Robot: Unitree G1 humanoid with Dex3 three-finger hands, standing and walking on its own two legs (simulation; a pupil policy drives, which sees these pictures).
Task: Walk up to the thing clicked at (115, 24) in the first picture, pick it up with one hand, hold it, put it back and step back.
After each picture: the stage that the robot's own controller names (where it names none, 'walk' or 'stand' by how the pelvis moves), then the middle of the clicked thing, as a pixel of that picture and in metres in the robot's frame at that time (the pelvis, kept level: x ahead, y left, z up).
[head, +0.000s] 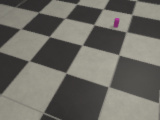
stand; (116, 22) +1.82 -0.43 -0.72
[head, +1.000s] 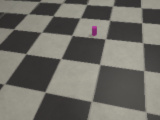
walk; (94, 30) +1.72 +0.01 -0.69
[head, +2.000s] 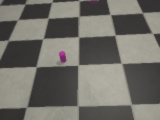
walk; (62, 57) +1.15 +0.30 -0.72
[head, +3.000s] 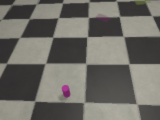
walk; (66, 91) +0.76 +0.24 -0.72
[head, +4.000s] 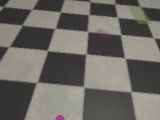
walk; out of the picture +0.49 +0.16 -0.69
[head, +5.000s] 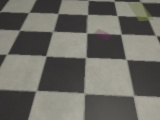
stand; out of the picture +0.40 +0.18 -0.72
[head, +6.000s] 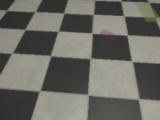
stand; out of the picture +0.38 +0.17 -0.71
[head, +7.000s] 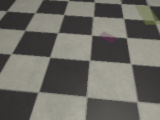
stand; out of the picture +0.38 +0.18 -0.72
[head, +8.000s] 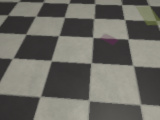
stand; out of the picture +0.35 +0.18 -0.73
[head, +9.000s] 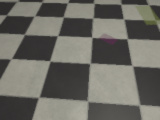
stand; out of the picture +0.34 +0.19 -0.73
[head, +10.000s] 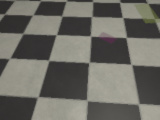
stand; out of the picture +0.33 +0.19 -0.73
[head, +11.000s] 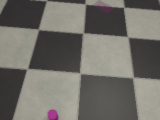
go down; (53, 116) +0.37 +0.19 -0.64
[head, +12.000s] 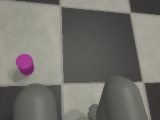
go down; (25, 65) +0.44 +0.21 -0.29
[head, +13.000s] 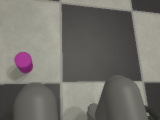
close in; (24, 63) +0.44 +0.20 -0.29
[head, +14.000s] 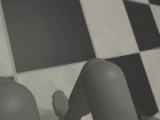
close in; out of the picture +0.44 +0.24 -0.23
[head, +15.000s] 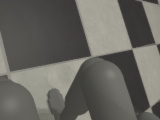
close; out of the picture +0.42 +0.25 -0.23
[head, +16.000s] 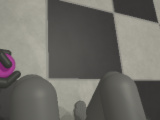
lift; (1, 68) +0.35 +0.24 -0.15
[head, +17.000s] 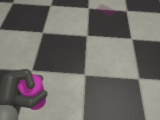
lift; (33, 93) +0.31 +0.18 +0.01
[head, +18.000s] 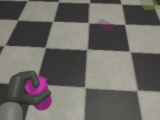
hold; (39, 93) +0.32 +0.17 +0.00
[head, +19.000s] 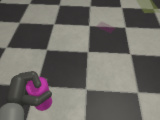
hold; (40, 94) +0.32 +0.17 +0.00
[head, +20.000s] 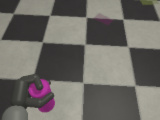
crouch; (43, 96) +0.32 +0.16 -0.04
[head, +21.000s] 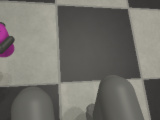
lower; out of the picture +0.48 +0.22 -0.09
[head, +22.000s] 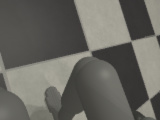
lower; out of the picture +0.44 +0.27 -0.24
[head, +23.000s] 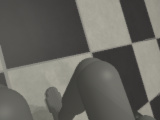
lower; out of the picture +0.44 +0.27 -0.24
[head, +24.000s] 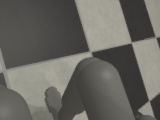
lower; out of the picture +0.44 +0.27 -0.23
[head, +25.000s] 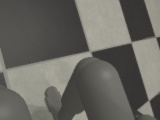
lower; out of the picture +0.44 +0.27 -0.24
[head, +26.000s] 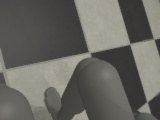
open; out of the picture +0.44 +0.25 -0.24
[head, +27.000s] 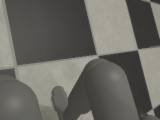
stand; out of the picture +0.44 +0.25 -0.24
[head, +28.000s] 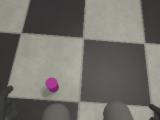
walk; (52, 85) +0.43 +0.17 -0.48
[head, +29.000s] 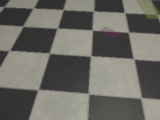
stand; out of the picture +0.37 +0.16 -0.66
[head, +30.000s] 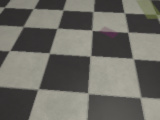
stand; out of the picture +0.38 +0.16 -0.67
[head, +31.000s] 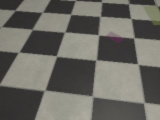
stand; out of the picture +0.39 +0.15 -0.71
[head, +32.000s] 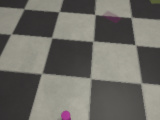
walk; (66, 117) +0.41 +0.12 -0.70
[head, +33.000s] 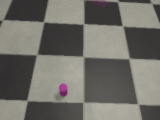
walk; (63, 90) +0.59 +0.15 -0.70
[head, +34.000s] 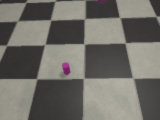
walk; (66, 68) +0.91 +0.25 -0.70
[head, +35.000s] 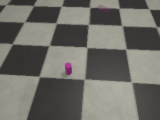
stand; (68, 68) +0.99 +0.18 -0.71
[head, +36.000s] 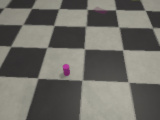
stand; (66, 70) +1.01 +0.20 -0.73
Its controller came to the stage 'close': yes
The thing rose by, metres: 0.71
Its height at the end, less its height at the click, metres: +0.00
